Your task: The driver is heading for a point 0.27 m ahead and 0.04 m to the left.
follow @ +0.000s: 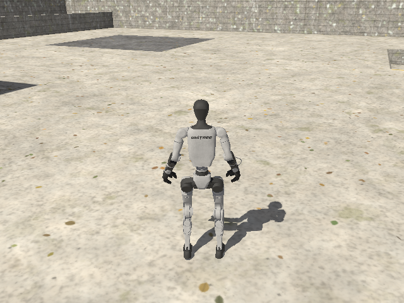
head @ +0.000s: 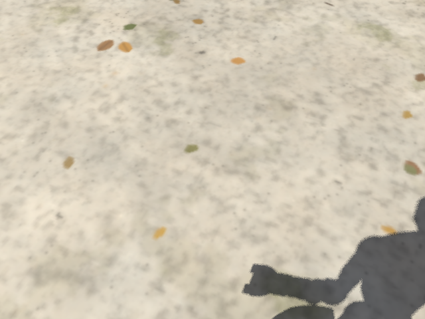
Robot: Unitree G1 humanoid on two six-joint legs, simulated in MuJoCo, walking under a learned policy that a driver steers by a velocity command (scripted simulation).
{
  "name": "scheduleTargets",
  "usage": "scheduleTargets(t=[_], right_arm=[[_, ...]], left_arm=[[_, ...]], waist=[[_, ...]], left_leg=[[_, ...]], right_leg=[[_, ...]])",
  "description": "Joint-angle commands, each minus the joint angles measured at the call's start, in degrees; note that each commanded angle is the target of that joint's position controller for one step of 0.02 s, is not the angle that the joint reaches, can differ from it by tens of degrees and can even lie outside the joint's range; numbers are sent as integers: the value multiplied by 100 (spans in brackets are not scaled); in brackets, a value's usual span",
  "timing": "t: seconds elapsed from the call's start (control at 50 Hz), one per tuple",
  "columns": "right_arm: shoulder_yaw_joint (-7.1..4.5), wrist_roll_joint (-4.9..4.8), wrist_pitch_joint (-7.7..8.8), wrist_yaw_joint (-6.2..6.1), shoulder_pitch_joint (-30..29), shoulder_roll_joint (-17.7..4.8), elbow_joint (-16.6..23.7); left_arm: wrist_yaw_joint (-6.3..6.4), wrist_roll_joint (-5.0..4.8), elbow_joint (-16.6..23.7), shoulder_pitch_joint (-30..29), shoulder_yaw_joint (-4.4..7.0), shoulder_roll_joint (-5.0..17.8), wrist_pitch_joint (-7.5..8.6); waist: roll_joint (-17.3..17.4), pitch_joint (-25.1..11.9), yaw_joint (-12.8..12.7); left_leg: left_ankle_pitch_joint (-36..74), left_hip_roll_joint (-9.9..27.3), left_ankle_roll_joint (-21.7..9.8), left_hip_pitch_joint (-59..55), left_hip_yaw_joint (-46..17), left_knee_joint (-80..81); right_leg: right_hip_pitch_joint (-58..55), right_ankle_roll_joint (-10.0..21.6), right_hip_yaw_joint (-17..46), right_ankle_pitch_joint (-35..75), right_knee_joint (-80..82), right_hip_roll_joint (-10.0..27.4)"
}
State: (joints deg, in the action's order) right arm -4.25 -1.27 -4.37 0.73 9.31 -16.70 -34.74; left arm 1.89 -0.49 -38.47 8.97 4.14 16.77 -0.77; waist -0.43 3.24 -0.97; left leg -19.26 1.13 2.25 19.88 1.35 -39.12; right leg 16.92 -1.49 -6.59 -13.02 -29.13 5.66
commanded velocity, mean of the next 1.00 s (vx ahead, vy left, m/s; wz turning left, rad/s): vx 0.12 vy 0.00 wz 0.42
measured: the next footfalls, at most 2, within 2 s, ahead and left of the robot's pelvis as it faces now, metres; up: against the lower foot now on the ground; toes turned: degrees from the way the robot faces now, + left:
left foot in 0.02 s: +0.04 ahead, +0.12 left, +0.00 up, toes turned +3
right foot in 0.46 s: +0.08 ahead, -0.10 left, +0.00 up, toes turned +20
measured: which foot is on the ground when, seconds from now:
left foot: up 0.00-0.00, down 0.02-0.46, up 0.48-0.82, down 0.84-1.00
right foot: down 0.00-0.02, up 0.04-0.44, down 0.46-0.86, up 0.88-1.00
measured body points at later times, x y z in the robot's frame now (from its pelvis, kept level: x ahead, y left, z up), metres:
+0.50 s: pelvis +0.02 +0.00 +0.00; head +0.03 +0.00 +0.45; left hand +0.10 +0.32 -0.08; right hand +0.24 -0.23 -0.09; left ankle -0.01 +0.12 -0.73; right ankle +0.05 -0.11 -0.74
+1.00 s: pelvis +0.11 +0.07 +0.00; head +0.13 +0.10 +0.45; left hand +0.08 +0.36 -0.13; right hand +0.37 -0.07 -0.09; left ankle +0.12 +0.19 -0.74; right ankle +0.11 -0.09 -0.69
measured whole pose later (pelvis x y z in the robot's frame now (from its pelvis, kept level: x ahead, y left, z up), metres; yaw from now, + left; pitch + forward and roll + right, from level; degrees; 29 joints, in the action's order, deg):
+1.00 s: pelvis +0.11 +0.07 +0.00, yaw +23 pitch +1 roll +0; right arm -1.7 0.8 0.5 0.5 6.2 -12.5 -38.2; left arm 1.2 0.0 -45.2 13.5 2.5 16.6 -0.3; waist -1.8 2.8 -1.5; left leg -8.7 -1.9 -2.0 19.3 -0.3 -26.8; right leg 19.5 -4.8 1.6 -31.8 -51.5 3.1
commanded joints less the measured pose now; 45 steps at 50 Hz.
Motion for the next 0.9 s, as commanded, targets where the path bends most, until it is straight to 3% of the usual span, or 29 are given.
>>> scheduleTargets(t=[0.02,0.04,0.06,0.08,0.1,0.12,0.14,0.18,0.26,0.3,0.34,0.4,0.44,0.46,0.48,0.5,0.52,0.54,0.58,0.64,0.7,0.76,0.78,0.82,0.84,0.86,0.88,0.9], right_arm=[[-294,22,75,-10,562,-697,256],[-442,26,110,-103,705,-1301,341],[-479,237,218,-86,579,-1689,479],[-410,320,339,-57,623,-1387,449],[-329,274,409,-73,376,-1204,377],[-302,157,413,-113,95,-1067,386],[-244,52,391,-148,-82,-936,402],[-201,80,345,-215,-91,-885,394],[-246,72,303,-287,57,-987,329],[-269,38,288,-291,159,-1030,312],[-273,23,307,-253,174,-1075,305],[-259,10,339,-193,156,-1082,281],[-208,-30,325,-201,-39,-961,315],[-147,-22,344,-217,-72,-751,351],[-10,21,365,-207,32,-270,375],[-91,-92,449,-204,-167,-502,706],[-177,-47,511,-210,-199,-840,642],[-230,4,515,-195,-75,-953,491],[-228,83,509,-180,60,-788,326],[-112,100,560,-113,-79,-373,312],[40,131,543,-33,-373,-37,351],[-7,82,543,35,-587,-212,391],[-38,68,551,46,-535,-278,380],[-140,99,584,21,-2,-442,194],[-212,157,596,-42,316,-700,147],[-263,343,577,-124,819,-1169,177],[-104,333,542,-128,784,-769,36],[-11,219,528,-76,625,-413,5]], left_arm=[[-14,-85,141,175,265,815,74],[-47,155,242,262,160,443,69],[7,228,595,-272,137,470,91],[50,143,606,-575,214,715,95],[66,70,546,-546,255,787,78],[106,100,405,-395,282,761,66],[127,138,366,-310,302,792,49],[76,116,315,-176,283,670,74],[24,64,356,-385,186,447,102],[-44,30,369,-433,167,449,137],[-124,-26,429,-526,184,518,212],[-215,-98,425,-383,225,573,388],[-241,-125,251,93,255,491,496],[-213,-90,146,447,308,606,522],[-173,26,73,1056,351,871,524],[-243,228,-20,1218,454,1366,562],[-240,172,69,821,392,1094,625],[-183,79,110,550,277,738,626],[-112,50,132,382,172,519,585],[-72,113,30,449,158,587,556],[-59,14,-108,483,178,728,427],[-90,-69,-288,793,227,975,338],[-100,-101,-311,774,224,991,331],[-113,-159,-347,666,169,872,354],[-132,-96,-400,822,100,699,410],[-151,172,-218,1007,-65,323,478],[-168,181,-345,1368,-193,75,424],[-165,34,-387,1117,-59,552,299]], waist=[[-555,-870,215],[1041,-829,77],[1842,-790,256],[1244,-930,505],[1054,-724,305],[787,-683,163],[844,-672,97],[861,-858,24],[834,-885,156],[912,-918,257],[1114,-661,310],[1106,-515,219],[915,-467,-124],[658,-574,-285],[-320,-931,-397],[-1281,-355,-301],[-1006,116,-137],[-872,325,-31],[-672,300,23],[-670,-22,-11],[-756,-268,-119],[-832,-347,-248],[-832,-371,-188],[-633,-603,176],[-348,-898,323],[729,-1787,312],[1447,-2388,165],[981,-1984,272]], left_leg=[[1261,-198,-479,-1231,28,1586],[2965,1118,-985,-2095,-1842,1887],[3875,2194,-2208,-1771,-3196,1901],[3328,2000,-2313,-1612,-2978,2029],[2997,1624,-1956,-1466,-2462,1991],[2714,1299,-1636,-1421,-2154,1928],[2909,1177,-1521,-1359,-2014,1887],[3251,1000,-1526,-1240,-1874,1838],[2736,895,-1506,-1430,-2073,1766],[739,820,-1544,-1261,-2384,2011],[-744,797,-1593,-915,-2803,2266],[-1253,704,-1556,-536,-3170,2261],[-1486,398,-1336,-46,-3144,1986],[-1629,136,-1067,578,-2873,1479],[-1879,-446,-663,1359,-1982,-280],[-1608,-787,-528,2705,-1337,-1282],[-1104,-267,-445,2970,-1376,-1961],[-686,-241,-349,2967,-1314,-2154],[-137,-189,-133,2715,-1194,-2317],[338,-183,123,2046,-739,-1922],[751,-30,188,1110,-252,-653],[938,-163,42,515,-38,149],[993,-195,-65,348,-46,444],[1839,-340,-382,-682,-7,1519],[2966,-27,-567,-1539,-343,1702],[5564,1357,-1181,-3185,-1828,1098],[5653,2193,-2143,-3208,-2802,1287],[4441,1884,-2085,-2577,-2560,1558]], right_leg=[[-165,574,431,994,-241,879],[1252,-48,-201,-1032,-1856,227],[2320,-310,350,-2626,-3153,-510],[2327,-277,920,-2493,-3767,-417],[2316,-202,1046,-1978,-3877,-340],[2293,-207,1081,-1535,-3735,-303],[2220,-256,1071,-1254,-3681,-324],[1860,-339,997,-892,-3755,-489],[1667,-386,1033,-684,-2524,-609],[1370,-329,1037,-656,-1882,-656],[1113,-216,1020,-874,-1362,-730],[403,-19,995,-1022,-562,-822],[-609,172,909,-195,590,-779],[-1492,317,1108,-76,822,-427],[-2380,641,2279,-1011,1108,720],[-1998,1345,4278,-2522,1799,1691],[-1652,1506,4298,-2989,1917,1736],[-1514,1360,3702,-2467,1896,1402],[-1456,1151,2691,-672,1799,979],[-1241,1182,1506,2427,1564,692],[-1041,1111,887,3117,1372,464],[-1111,1109,989,3135,1164,629],[-1177,1087,1063,3134,1036,694],[-1108,855,1001,3271,392,542],[-787,556,786,2986,-227,278],[341,121,525,704,-1565,-126],[669,-171,939,-2507,-2481,-380],[758,-279,1125,-2697,-2886,-240]])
